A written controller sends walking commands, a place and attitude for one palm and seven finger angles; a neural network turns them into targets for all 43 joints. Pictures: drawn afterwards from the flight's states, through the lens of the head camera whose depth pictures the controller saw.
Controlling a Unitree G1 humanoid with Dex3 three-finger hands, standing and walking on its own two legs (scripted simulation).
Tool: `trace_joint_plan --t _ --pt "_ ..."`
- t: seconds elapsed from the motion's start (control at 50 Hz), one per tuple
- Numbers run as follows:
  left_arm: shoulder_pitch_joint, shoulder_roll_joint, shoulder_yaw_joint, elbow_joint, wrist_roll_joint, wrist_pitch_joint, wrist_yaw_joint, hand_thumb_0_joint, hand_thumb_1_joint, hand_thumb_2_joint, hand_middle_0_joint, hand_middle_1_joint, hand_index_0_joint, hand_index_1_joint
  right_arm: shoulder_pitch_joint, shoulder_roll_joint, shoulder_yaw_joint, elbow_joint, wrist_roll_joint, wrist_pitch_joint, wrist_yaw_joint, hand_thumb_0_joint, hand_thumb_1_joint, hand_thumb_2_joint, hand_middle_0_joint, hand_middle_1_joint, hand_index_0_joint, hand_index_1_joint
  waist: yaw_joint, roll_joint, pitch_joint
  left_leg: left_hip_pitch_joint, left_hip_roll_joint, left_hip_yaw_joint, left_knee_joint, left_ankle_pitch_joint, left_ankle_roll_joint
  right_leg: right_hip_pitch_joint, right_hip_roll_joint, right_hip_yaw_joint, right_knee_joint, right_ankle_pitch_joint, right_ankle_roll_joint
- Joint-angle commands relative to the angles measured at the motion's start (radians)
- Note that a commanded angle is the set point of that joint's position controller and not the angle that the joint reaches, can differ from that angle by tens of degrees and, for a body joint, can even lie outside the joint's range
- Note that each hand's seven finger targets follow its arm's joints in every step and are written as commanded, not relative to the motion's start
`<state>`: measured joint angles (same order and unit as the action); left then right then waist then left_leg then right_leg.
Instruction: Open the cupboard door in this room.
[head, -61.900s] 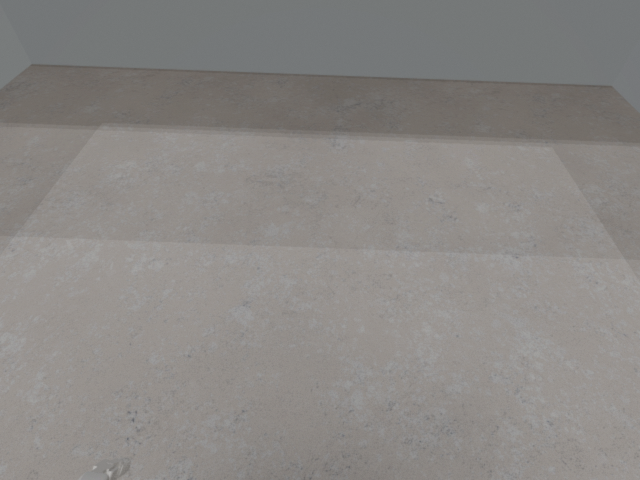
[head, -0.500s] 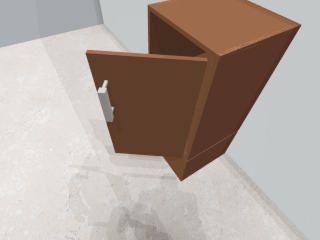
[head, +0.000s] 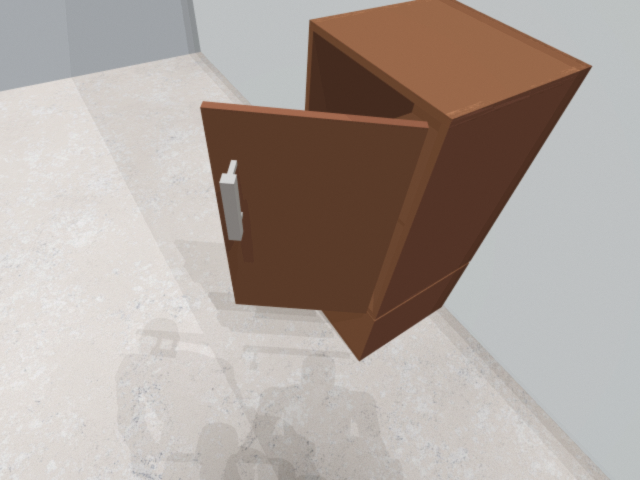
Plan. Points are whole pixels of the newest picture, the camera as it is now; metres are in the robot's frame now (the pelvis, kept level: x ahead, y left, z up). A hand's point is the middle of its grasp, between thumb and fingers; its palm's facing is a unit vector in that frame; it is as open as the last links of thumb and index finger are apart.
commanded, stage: come to a stop and stand still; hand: left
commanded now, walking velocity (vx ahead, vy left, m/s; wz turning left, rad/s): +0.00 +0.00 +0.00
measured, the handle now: (234, 201) +0.57 +0.17 -0.04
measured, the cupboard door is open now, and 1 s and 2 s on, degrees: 54 54 54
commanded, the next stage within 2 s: look again from close up in 1.00 s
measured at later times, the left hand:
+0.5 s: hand out of the picture +0.03 +0.14 -0.18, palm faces +0.01 -0.98 -0.22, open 7.3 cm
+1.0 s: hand out of the picture +0.02 +0.13 -0.18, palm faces +0.02 -0.98 -0.19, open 7.4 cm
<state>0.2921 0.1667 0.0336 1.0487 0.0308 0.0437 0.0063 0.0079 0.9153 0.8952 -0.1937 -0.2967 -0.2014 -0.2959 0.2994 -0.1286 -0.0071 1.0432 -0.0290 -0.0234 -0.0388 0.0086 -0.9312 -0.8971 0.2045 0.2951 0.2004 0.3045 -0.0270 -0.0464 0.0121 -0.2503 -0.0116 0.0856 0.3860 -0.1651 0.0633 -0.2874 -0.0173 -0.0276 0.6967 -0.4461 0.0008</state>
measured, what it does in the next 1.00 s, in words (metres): steps on the spot: right foot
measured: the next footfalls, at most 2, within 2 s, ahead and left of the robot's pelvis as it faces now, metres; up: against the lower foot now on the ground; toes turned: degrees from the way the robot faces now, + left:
right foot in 0.08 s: +0.01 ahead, -0.14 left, +0.00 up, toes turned -1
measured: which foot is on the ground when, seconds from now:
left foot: down 0.00-1.00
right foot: up 0.00-0.06, down 0.08-1.00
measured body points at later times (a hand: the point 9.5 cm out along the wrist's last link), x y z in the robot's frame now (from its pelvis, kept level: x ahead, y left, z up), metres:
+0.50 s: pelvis +0.01 -0.03 -0.01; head +0.02 -0.04 +0.44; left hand +0.03 +0.19 -0.16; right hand +0.01 -0.25 -0.17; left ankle +0.03 +0.08 -0.74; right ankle -0.03 -0.13 -0.74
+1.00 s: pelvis +0.03 -0.05 -0.01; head +0.04 -0.04 +0.44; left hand +0.02 +0.18 -0.17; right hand +0.07 -0.28 -0.16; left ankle +0.03 +0.08 -0.74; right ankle -0.03 -0.13 -0.74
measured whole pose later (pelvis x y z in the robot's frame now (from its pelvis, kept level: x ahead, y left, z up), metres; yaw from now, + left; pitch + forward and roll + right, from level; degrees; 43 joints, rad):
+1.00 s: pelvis +0.03 -0.05 -0.01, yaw +0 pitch +0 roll +0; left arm 0.32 0.18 0.00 1.10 0.02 -0.02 0.03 0.00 0.90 0.89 -0.20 -0.30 -0.20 -0.30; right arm 0.21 -0.16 0.01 1.12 -0.01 -0.02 -0.03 0.01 -0.92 -0.90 0.20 0.29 0.20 0.30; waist 0.01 -0.03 0.01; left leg -0.21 0.04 0.06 0.47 -0.26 -0.02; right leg -0.11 0.03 -0.04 0.45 -0.34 -0.04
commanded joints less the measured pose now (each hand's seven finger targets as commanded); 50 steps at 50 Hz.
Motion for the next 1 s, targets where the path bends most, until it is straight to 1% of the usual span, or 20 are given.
trace_joint_plan --t 0.0,0.02,0.04,0.06,0.08,0.1,0.12,0.14,0.18,0.22,0.24,0.26,0.28,0.32,0.36,0.52,0.58,0.66,0.9,0.98 --pt "0.061 0.015 -0.001 -0.031 -0.014 -0.033 0.006 0.0 0.9 0.9 -0.2 -0.3 -0.2 -0.3 0.072 -0.164 -0.037 0.004 0.006 0.002 -0.01 0.0 -0.9 -0.9 0.2 0.3 0.2 0.3 0.023 0.153 -0.056 0.078 0.242 -0.236 -0.068 0.168 0.07 0.068 -0.001 -0.007 -0.219 0.125 -0.004" --pt "0.086 0.022 -0.002 -0.015 -0.014 -0.037 0.009 0.0 0.9 0.9 -0.2 -0.3 -0.2 -0.3 0.062 -0.152 -0.033 0.007 0.012 0.003 -0.008 0.0 -0.9 -0.9 0.2 0.3 0.2 0.3 0.036 0.131 -0.052 0.021 0.213 -0.209 -0.048 0.078 0.039 0.139 -0.009 0.001 -0.303 0.197 -0.004" --pt "0.172 0.075 -0.011 0.031 0.005 -0.05 0.051 0.0 0.9 0.9 -0.2 -0.3 -0.2 -0.3 -0.067 -0.187 -0.041 -0.053 0.029 -0.001 0.002 0.0 -0.9 -0.9 0.2 0.3 0.2 0.3 0.083 0.073 0.026 -0.004 0.155 -0.092 0.122 0.036 -0.029 0.057 -0.06 0.066 -0.368 0.289 -0.016" --pt "0.089 0.115 -0.02 -0.026 -0.007 -0.058 0.045 0.0 0.9 0.9 -0.2 -0.3 -0.2 -0.3 -0.043 -0.11 -0.026 -0.081 0.017 0.016 0.023 0.0 -0.9 -0.9 0.2 0.3 0.2 0.3 0.029 -0.022 0.049 -0.094 0.07 -0.047 0.207 -0.237 -0.064 -0.026 -0.134 0.187 -0.456 -0.065 -0.06" --pt "0.034 0.141 -0.013 -0.048 -0.009 -0.069 0.038 0.0 0.9 0.9 -0.2 -0.3 -0.2 -0.3 -0.023 -0.084 -0.017 -0.075 -0.002 0.025 0.036 0.0 -0.9 -0.9 0.2 0.3 0.2 0.3 0.004 0.007 0.052 -0.067 0.051 -0.028 0.241 -0.203 -0.079 -0.06 -0.194 0.211 -0.473 -0.105 -0.103" --pt "0.01 0.155 -0.015 -0.055 -0.009 -0.069 0.035 0.0 0.9 0.9 -0.2 -0.3 -0.2 -0.3 0.015 -0.075 -0.021 -0.065 0.001 0.022 0.041 0.0 -0.9 -0.9 0.2 0.3 0.2 0.3 -0.021 0.053 0.024 0.002 0.035 -0.017 0.231 -0.169 -0.081 -0.1 -0.176 0.157 -0.434 -0.115 -0.11" --pt "0.01 0.132 -0.013 -0.059 -0.012 -0.077 0.037 0.0 0.9 0.9 -0.2 -0.3 -0.2 -0.3 0.054 -0.078 -0.018 -0.049 0.0 0.021 0.04 0.0 -0.9 -0.9 0.2 0.3 0.2 0.3 -0.028 -0.03 0.004 -0.014 0.044 -0.039 0.242 -0.134 -0.073 -0.071 -0.134 0.147 -0.408 -0.047 -0.103" --pt "0.004 0.11 -0.015 -0.054 -0.015 -0.083 0.04 0.0 0.9 0.9 -0.2 -0.3 -0.2 -0.3 0.076 -0.088 -0.018 -0.045 0.003 0.014 0.036 0.0 -0.9 -0.9 0.2 0.3 0.2 0.3 -0.034 -0.063 0.001 -0.005 0.06 -0.058 0.216 -0.094 -0.065 -0.061 -0.122 0.129 -0.376 0.015 -0.098" --pt "0.009 0.087 -0.02 -0.051 -0.012 -0.081 0.042 0.0 0.9 0.9 -0.2 -0.3 -0.2 -0.3 0.094 -0.089 -0.013 -0.034 0.005 0.002 0.031 0.0 -0.9 -0.9 0.2 0.3 0.2 0.3 -0.026 0.031 0.024 0.01 0.087 -0.092 0.138 -0.04 -0.051 -0.065 -0.086 0.083 -0.312 0.046 -0.081" --pt "0.037 0.079 -0.02 -0.045 -0.013 -0.073 0.04 0.0 0.9 0.9 -0.2 -0.3 -0.2 -0.3 0.077 -0.112 -0.01 -0.033 0.005 -0.003 0.024 0.0 -0.9 -0.9 0.2 0.3 0.2 0.3 0.0 0.143 0.068 -0.062 0.122 -0.159 0.065 -0.055 -0.026 -0.03 -0.041 0.059 -0.252 0.076 -0.063" --pt "0.056 0.077 -0.02 -0.038 -0.014 -0.073 0.038 0.0 0.9 0.9 -0.2 -0.3 -0.2 -0.3 0.063 -0.113 -0.008 -0.035 0.007 -0.004 0.021 0.0 -0.9 -0.9 0.2 0.3 0.2 0.3 0.015 0.134 0.074 -0.086 0.13 -0.174 0.042 -0.067 -0.017 0.001 -0.037 0.054 -0.25 0.104 -0.059" --pt "0.065 0.077 -0.021 -0.033 -0.015 -0.073 0.037 0.0 0.9 0.9 -0.2 -0.3 -0.2 -0.3 0.049 -0.114 -0.006 -0.036 0.009 -0.004 0.019 0.0 -0.9 -0.9 0.2 0.3 0.2 0.3 0.023 0.105 0.094 -0.112 0.123 -0.168 0.034 -0.093 -0.019 0.014 -0.04 0.06 -0.261 0.111 -0.057" --pt "0.074 0.074 -0.024 -0.024 -0.014 -0.078 0.037 0.0 0.9 0.9 -0.2 -0.3 -0.2 -0.3 0.047 -0.099 0.0 -0.033 0.01 -0.007 0.018 0.0 -0.9 -0.9 0.2 0.3 0.2 0.3 0.026 0.066 0.093 -0.107 0.112 -0.155 0.044 -0.042 -0.022 0.033 -0.051 0.071 -0.276 0.17 -0.058" --pt "0.071 0.079 -0.026 -0.019 -0.018 -0.081 0.037 0.0 0.9 0.9 -0.2 -0.3 -0.2 -0.3 0.054 -0.1 0.002 -0.023 0.012 -0.007 0.017 0.0 -0.9 -0.9 0.2 0.3 0.2 0.3 0.019 0.016 0.087 -0.059 0.097 -0.127 0.059 -0.018 -0.034 0.016 -0.067 0.089 -0.294 0.186 -0.056" --pt "0.063 0.081 -0.025 -0.02 -0.019 -0.08 0.037 0.0 0.9 0.9 -0.2 -0.3 -0.2 -0.3 0.062 -0.103 0.003 -0.011 0.012 -0.007 0.016 0.0 -0.9 -0.9 0.2 0.3 0.2 0.3 0.015 0.014 0.076 -0.026 0.099 -0.121 0.05 -0.016 -0.037 0.011 -0.068 0.088 -0.301 0.182 -0.053" --pt "0.078 0.103 -0.022 -0.005 -0.018 -0.086 0.039 0.0 0.9 0.9 -0.2 -0.3 -0.2 -0.3 0.029 -0.114 0.005 0.022 0.016 -0.014 0.012 0.0 -0.9 -0.9 0.2 0.3 0.2 0.3 0.023 0.018 0.006 0.044 0.104 -0.099 0.056 0.109 -0.042 0.089 -0.087 0.089 -0.286 0.415 -0.045" --pt "0.084 0.107 -0.021 0.003 -0.016 -0.087 0.039 0.0 0.9 0.9 -0.2 -0.3 -0.2 -0.3 0.013 -0.109 0.006 0.031 0.017 -0.012 0.01 0.0 -0.9 -0.9 0.2 0.3 0.2 0.3 0.026 0.02 0.019 0.046 0.105 -0.091 0.058 0.118 -0.044 0.101 -0.09 0.089 -0.295 0.471 -0.044" --pt "0.085 0.114 -0.021 0.01 -0.016 -0.083 0.037 0.0 0.9 0.9 -0.2 -0.3 -0.2 -0.3 -0.011 -0.117 0.003 0.035 0.017 -0.008 0.009 0.0 -0.9 -0.9 0.2 0.3 0.2 0.3 0.027 0.046 0.031 0.055 0.104 -0.089 0.054 0.096 -0.048 0.087 -0.093 0.099 -0.31 0.443 -0.045" --pt "0.09 0.123 -0.017 0.021 -0.015 -0.082 0.037 0.0 0.9 0.9 -0.2 -0.3 -0.2 -0.3 -0.043 -0.137 -0.001 0.042 0.019 -0.007 0.002 0.0 -0.9 -0.9 0.2 0.3 0.2 0.3 0.031 0.04 0.007 0.09 0.113 -0.082 0.058 0.155 -0.048 0.128 -0.097 0.095 -0.312 0.569 -0.036" --pt "0.083 0.127 -0.015 0.02 -0.013 -0.081 0.037 0.0 0.9 0.9 -0.2 -0.3 -0.2 -0.3 -0.048 -0.135 -0.002 0.045 0.02 -0.007 0.002 0.0 -0.9 -0.9 0.2 0.3 0.2 0.3 0.033 0.027 0.019 0.089 0.117 -0.086 0.043 0.153 -0.046 0.13 -0.093 0.088 -0.321 0.546 -0.035"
